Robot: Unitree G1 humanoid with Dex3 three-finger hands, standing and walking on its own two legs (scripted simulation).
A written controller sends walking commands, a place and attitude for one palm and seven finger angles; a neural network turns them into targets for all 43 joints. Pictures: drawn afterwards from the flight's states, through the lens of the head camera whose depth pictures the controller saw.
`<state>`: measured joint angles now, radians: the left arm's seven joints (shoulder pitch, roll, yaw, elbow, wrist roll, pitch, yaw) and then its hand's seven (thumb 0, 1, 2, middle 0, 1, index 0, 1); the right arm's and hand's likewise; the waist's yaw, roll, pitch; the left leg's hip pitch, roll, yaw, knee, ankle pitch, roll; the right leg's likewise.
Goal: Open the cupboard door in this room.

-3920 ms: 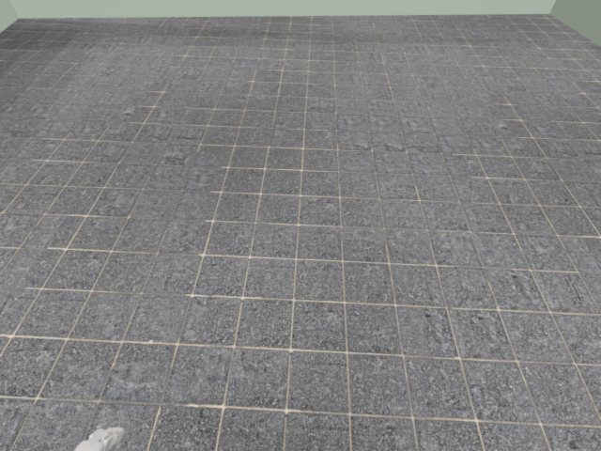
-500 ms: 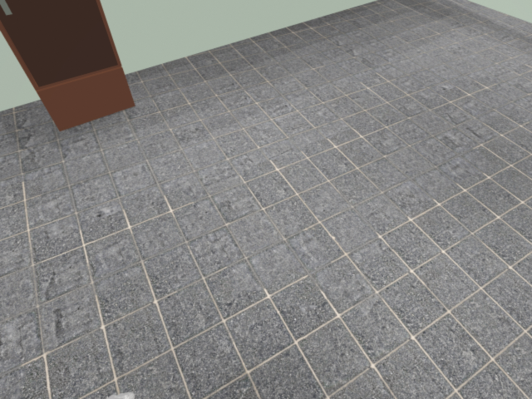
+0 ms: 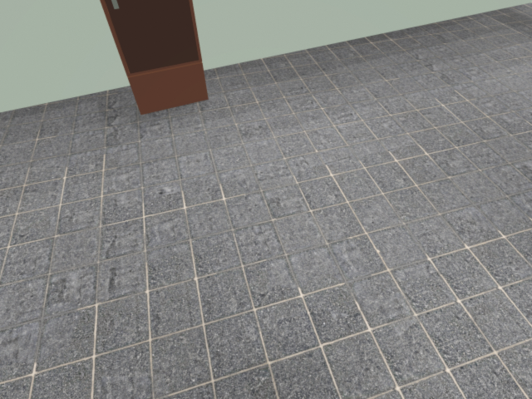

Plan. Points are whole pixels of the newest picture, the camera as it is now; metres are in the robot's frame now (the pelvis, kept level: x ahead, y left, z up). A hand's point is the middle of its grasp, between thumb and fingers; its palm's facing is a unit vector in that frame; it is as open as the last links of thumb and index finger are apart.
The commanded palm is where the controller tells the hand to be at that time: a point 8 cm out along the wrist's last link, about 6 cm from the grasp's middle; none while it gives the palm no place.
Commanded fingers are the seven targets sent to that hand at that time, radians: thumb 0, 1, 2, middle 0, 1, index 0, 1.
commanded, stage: turn or walk to find it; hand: left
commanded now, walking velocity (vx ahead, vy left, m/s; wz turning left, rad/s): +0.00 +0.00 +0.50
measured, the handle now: out of the picture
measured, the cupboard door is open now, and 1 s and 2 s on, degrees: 0 0 0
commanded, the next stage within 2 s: stand and wait in 0.60 s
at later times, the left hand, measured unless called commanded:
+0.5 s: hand out of the picture +0.01 +0.27 -0.16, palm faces +0.22 -0.95 -0.23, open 7.4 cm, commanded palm none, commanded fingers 0.00 0.90 0.90 -0.20 -0.30 -0.20 -0.30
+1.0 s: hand out of the picture -0.04 +0.18 -0.16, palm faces +0.37 -0.89 -0.25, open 7.3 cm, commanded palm none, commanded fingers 0.00 0.90 0.90 -0.20 -0.30 -0.20 -0.30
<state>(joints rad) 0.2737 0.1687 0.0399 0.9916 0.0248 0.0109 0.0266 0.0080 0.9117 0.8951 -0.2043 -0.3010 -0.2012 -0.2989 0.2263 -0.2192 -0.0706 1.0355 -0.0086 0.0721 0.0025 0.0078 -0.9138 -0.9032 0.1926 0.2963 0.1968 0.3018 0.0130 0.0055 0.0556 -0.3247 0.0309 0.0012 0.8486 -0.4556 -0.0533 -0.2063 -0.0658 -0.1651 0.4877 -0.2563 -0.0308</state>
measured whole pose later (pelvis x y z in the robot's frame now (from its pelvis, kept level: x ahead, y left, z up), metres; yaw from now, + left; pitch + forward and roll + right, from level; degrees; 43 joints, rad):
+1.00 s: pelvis -0.01 +0.00 +0.00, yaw +20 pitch -1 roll +1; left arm 0.26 0.15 0.03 1.02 0.02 0.00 0.03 0.00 0.93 0.90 -0.20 -0.30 -0.20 -0.30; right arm 0.25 -0.22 -0.07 1.06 -0.01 0.06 -0.01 0.01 -0.91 -0.90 0.19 0.30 0.20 0.30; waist 0.00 0.04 0.04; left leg -0.34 0.04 -0.03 0.82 -0.40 -0.05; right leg -0.17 -0.01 -0.10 0.44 -0.25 -0.05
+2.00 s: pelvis -0.05 -0.03 +0.00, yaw +37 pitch +0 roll +0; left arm 0.26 0.18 0.04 1.03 0.02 0.01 0.03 0.01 0.91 0.90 -0.20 -0.30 -0.20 -0.30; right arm 0.23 -0.20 -0.05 1.07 0.00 0.05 -0.01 0.01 -0.91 -0.90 0.19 0.30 0.20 0.30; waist 0.02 -0.01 0.06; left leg -0.22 0.02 0.03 0.61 -0.38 -0.04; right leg -0.24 -0.05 -0.15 0.50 -0.26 -0.03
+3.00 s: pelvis -0.07 -0.06 +0.00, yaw +40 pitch -2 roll +0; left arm 0.29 0.13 0.00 1.16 0.00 0.00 0.03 0.01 0.91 0.90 -0.20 -0.30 -0.20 -0.30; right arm 0.32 -0.12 -0.01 1.17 -0.01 0.00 -0.03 0.01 -0.91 -0.90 0.19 0.30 0.20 0.30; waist 0.00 0.01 0.03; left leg -0.14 0.04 0.02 0.41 -0.22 -0.03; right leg -0.17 -0.01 -0.06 0.42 -0.21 -0.02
